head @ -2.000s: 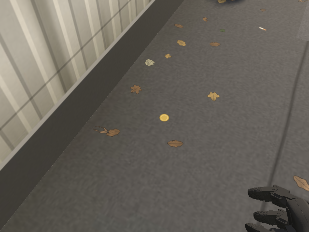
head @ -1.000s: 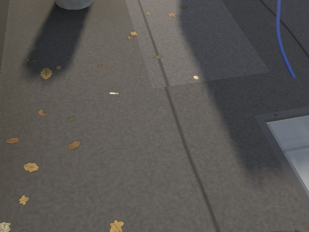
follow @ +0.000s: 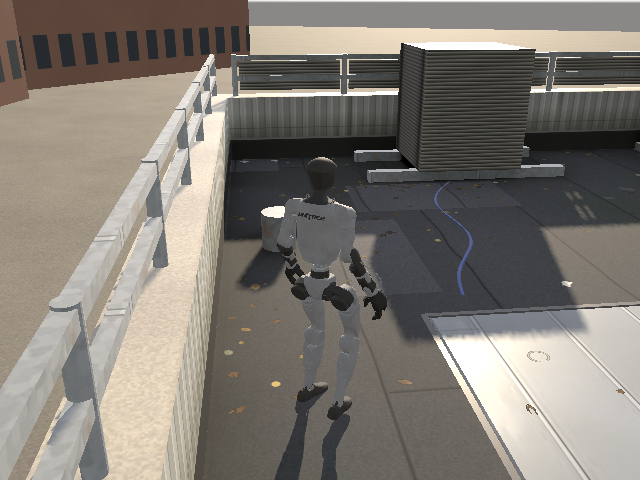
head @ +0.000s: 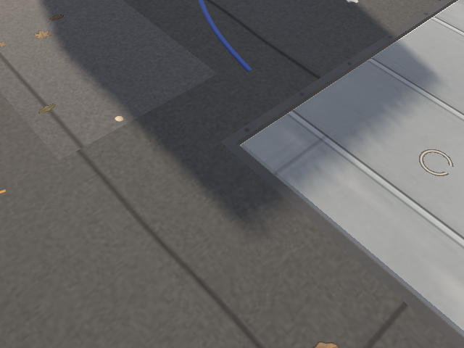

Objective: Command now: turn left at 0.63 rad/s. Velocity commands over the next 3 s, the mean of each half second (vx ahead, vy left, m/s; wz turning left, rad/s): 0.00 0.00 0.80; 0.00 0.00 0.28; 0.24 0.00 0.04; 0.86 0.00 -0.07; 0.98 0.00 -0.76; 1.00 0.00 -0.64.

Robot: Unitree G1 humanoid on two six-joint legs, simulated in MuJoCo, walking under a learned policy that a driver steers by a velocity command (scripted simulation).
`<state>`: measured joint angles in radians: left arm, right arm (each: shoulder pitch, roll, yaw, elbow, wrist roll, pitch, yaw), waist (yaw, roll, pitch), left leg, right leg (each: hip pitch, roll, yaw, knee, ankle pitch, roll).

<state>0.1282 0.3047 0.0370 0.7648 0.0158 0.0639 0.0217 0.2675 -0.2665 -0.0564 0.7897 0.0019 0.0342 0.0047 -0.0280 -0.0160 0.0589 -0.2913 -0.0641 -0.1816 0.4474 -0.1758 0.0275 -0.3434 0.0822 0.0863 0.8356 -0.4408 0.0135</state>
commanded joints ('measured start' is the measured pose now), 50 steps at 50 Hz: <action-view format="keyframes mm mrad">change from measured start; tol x32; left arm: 1 -15 59 8 -64 -6 -20 9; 50 131 35 9 104 0 -6 8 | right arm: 1 3 -193 -67 -55 -5 -5 1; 50 -138 -105 33 29 -23 -36 -29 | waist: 1 3 179 -136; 8 12 -151 -121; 50 25 140 -54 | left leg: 1 201 198 -330 -103 228 167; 8 -262 -89 -79 257 -375 -50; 14 -278 21 93 745 -184 -68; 32 -20 30 234 180 -253 -8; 36 373 453 -256 -151 581 185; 50 119 244 -17 -144 244 169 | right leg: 1 -101 21 -7 -56 0 -4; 6 231 43 -13 -434 108 -48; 9 170 -476 476 -729 -51 -175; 31 321 -380 -118 -432 852 -222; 34 231 -338 -169 -307 736 -136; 37 -77 -134 -123 45 -185 -3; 50 112 -88 -91 -244 62 -1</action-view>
